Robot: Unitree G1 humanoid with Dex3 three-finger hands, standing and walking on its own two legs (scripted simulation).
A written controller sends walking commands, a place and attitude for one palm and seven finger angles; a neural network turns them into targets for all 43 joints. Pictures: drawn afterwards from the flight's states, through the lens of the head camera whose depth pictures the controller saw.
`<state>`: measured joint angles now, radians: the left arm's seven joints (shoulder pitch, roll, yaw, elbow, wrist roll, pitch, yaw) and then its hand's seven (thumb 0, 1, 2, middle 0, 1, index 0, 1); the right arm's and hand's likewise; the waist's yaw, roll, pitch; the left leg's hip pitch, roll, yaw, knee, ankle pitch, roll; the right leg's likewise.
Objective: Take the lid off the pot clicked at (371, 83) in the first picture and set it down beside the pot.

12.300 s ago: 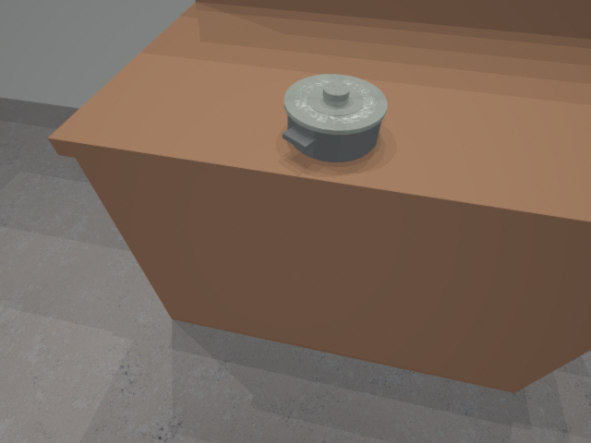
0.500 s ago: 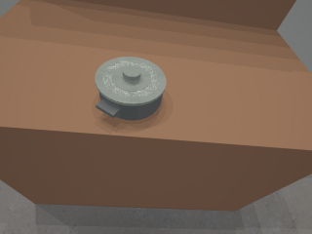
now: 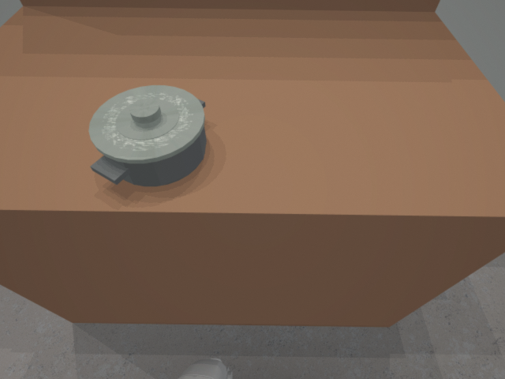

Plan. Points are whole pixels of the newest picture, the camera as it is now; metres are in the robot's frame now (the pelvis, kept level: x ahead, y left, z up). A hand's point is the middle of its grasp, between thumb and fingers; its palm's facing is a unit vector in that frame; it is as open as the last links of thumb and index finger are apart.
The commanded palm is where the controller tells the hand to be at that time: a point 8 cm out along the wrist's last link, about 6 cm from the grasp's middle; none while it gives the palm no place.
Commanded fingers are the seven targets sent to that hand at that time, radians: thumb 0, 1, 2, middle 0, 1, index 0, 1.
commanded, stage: come to a stop and stand still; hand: left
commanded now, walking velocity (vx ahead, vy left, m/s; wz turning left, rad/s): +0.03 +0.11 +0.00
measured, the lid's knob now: (145, 110) +0.46 +0.20 +0.16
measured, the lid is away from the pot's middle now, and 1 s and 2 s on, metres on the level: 0.00 0.00 0.00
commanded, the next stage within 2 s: look again from close up in 0.78 s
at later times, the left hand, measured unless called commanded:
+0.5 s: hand out of the picture +0.00 +0.24 -0.16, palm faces +0.03 -0.97 -0.23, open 7.4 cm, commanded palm none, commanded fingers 0.00 0.90 0.90 -0.20 -0.30 -0.20 -0.30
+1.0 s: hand out of the picture -0.07 +0.23 -0.17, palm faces +0.02 -0.98 -0.20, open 7.4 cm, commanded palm none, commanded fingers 0.00 0.90 0.90 -0.20 -0.30 -0.20 -0.30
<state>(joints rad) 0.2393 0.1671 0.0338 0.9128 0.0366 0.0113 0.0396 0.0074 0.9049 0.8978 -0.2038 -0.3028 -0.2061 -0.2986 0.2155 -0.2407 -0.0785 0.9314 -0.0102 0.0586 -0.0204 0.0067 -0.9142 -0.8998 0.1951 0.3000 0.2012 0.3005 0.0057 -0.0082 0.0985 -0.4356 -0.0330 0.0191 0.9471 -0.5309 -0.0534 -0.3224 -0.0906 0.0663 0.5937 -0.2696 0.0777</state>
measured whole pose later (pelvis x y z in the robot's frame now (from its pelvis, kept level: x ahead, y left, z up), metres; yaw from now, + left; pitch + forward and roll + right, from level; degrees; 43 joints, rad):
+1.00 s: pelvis -0.06 +0.06 +0.01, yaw +1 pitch -1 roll -2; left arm 0.33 0.14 -0.01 1.07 0.01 -0.02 0.06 0.01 0.91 0.90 -0.20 -0.30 -0.20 -0.30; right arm 0.30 -0.15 0.00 1.06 -0.02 0.00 -0.03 0.01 -0.91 -0.90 0.20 0.30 0.20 0.30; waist -0.01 0.03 0.06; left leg -0.32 -0.06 0.03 0.49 -0.16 0.09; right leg -0.12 0.03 -0.03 0.44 -0.30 -0.01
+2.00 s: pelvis -0.08 +0.10 +0.01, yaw +0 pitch -1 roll -2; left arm 0.43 0.17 0.00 1.07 0.03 0.01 0.05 0.01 0.91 0.90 -0.20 -0.30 -0.20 -0.30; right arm 0.25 -0.15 -0.02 1.08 -0.01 0.01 -0.02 0.01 -0.92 -0.90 0.20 0.30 0.20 0.30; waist 0.02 -0.03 0.02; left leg -0.30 -0.11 0.06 0.37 -0.07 0.13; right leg -0.16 -0.02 0.00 0.44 -0.27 0.00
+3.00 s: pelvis -0.21 +0.26 +0.00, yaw -1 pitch -1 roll -2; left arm 0.20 0.22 0.06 0.96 0.02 0.05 0.03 0.01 0.91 0.90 -0.20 -0.30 -0.20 -0.30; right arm 0.34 -0.10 -0.01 1.01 -0.02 0.00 -0.04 0.01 -0.92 -0.90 0.20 0.30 0.20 0.30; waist -0.01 -0.08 0.08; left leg -0.32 -0.08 0.01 0.57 -0.24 0.09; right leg -0.39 -0.01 0.06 0.93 -0.42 -0.01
